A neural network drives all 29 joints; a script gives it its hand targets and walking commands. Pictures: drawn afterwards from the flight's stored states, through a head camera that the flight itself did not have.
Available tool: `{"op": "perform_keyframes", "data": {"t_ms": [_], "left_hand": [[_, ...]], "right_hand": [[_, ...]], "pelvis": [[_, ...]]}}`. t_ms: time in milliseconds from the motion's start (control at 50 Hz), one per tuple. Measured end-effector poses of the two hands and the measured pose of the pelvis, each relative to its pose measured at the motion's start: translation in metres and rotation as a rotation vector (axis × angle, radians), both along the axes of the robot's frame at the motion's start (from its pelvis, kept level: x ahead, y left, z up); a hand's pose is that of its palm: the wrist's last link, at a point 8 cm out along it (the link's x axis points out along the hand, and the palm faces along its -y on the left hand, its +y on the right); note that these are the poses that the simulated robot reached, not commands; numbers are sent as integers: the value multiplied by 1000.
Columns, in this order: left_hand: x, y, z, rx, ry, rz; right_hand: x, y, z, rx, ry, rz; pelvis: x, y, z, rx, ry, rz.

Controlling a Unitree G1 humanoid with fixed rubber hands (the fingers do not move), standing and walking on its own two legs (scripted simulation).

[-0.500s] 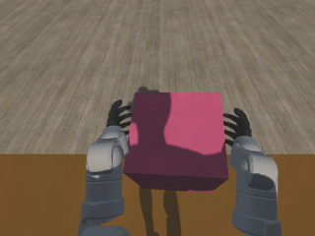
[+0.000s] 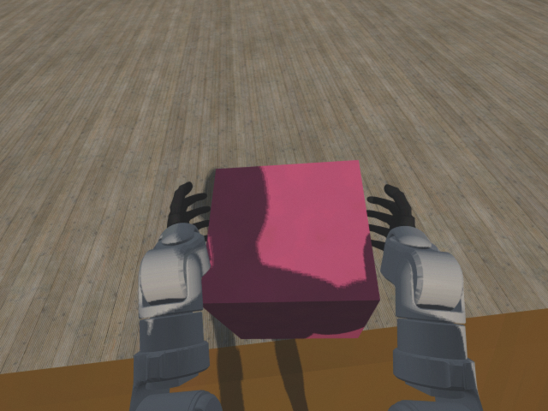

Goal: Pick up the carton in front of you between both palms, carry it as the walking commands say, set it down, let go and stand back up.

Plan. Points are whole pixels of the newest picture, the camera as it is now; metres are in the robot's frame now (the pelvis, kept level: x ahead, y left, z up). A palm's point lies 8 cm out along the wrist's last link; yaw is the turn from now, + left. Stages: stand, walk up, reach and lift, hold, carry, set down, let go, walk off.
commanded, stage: carry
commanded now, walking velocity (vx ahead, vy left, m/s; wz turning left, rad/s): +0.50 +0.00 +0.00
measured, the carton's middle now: (292, 260) +0.35 -0.01 +0.03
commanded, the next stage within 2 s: none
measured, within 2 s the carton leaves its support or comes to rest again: neither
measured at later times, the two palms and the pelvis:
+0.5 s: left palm (202, 135) +0.65 +0.16 +0.08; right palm (337, 135) +0.64 -0.13 +0.07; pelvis +0.32 +0.01 -0.06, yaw -1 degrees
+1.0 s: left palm (232, 85) +0.97 +0.12 +0.03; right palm (328, 82) +0.97 -0.16 +0.03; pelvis +0.64 +0.00 -0.09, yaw -1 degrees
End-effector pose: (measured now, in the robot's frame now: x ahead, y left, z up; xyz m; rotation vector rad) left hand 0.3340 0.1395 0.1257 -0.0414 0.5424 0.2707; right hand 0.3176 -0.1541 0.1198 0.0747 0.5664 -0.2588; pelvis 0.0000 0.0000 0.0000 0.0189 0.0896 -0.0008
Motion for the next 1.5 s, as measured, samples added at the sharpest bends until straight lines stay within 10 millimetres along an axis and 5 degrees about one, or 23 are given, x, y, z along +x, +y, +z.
{"op": "perform_keyframes", "data": {"t_ms": [60,200,320,440,520,600,680,900,1000,1080,1140,1260,1360,1420,1500], "left_hand": [[38,-7,-20,9,30,7],[86,3,-61,-47,163,90],[164,8,-50,-73,79,82],[263,17,-39,-57,-33,33],[331,22,-55,-24,-61,-15],[375,11,-74,-18,51,-48],[416,6,-82,-54,86,-39],[562,1,-71,-45,-2,1],[637,-15,-94,0,38,-12],[668,-12,-121,-19,146,37],[692,-4,-122,-36,162,79],[768,8,-95,-52,59,92],[845,14,-76,-62,-22,39],[893,19,-76,-51,-38,-8],[938,19,-87,-32,67,-56]], "right_hand": [[47,-7,-23,-10,27,44],[117,5,-64,39,171,92],[190,10,-60,54,93,78],[281,20,-47,2,-14,70],[337,28,-58,-43,-23,46],[365,22,-83,-45,110,-47],[400,17,-87,-13,144,-84],[566,10,-70,-11,55,-38],[650,-3,-92,-33,60,-9],[694,0,-114,-46,158,30],[722,9,-120,-11,180,33],[793,20,-103,40,77,3],[861,26,-74,2,-10,-25],[902,31,-68,-44,-26,-39],[936,31,-77,-57,79,-69]], "pelvis": [[38,-9,-17,-16,6,7],[107,-21,-11,11,8,5],[176,-15,-10,0,10,-3],[271,2,-31,-33,12,-10],[331,14,-60,-22,7,-16],[371,25,-58,-41,10,-6],[411,30,-53,-45,5,-14],[558,11,-63,-24,9,-11],[636,-3,-86,-45,10,-12],[673,-11,-81,-22,14,-5],[701,-15,-73,-9,13,3],[768,-5,-66,-8,16,-4],[844,13,-72,-9,20,-11],[890,25,-82,3,13,-29],[934,34,-72,-23,11,-33]]}}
